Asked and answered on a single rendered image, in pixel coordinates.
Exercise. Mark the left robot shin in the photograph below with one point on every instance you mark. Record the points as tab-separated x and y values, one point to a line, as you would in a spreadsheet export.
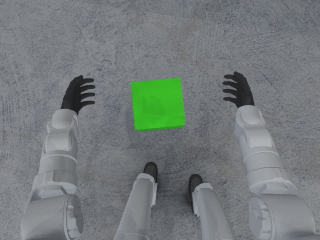
145	176

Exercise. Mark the left robot hand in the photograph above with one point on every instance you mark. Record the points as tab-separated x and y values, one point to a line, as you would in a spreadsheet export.
72	98

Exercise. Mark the robot shin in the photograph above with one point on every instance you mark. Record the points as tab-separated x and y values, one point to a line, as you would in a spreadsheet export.
204	185
145	176

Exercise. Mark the right robot forearm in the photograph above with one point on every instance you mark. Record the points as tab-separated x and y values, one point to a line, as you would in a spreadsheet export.
265	172

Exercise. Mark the left robot upper arm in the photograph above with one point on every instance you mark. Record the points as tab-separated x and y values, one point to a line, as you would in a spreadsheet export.
53	218

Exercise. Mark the carton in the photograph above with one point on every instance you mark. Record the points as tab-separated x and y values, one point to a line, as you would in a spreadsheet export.
158	105

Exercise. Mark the left robot forearm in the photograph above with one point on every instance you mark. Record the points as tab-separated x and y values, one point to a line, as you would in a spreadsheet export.
57	170

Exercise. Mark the right robot shin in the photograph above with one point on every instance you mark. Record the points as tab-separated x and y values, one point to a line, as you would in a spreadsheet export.
204	185

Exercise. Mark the right robot hand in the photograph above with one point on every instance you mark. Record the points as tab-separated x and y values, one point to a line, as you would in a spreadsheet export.
243	93

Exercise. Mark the right robot upper arm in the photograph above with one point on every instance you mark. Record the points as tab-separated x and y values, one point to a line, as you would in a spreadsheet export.
280	217

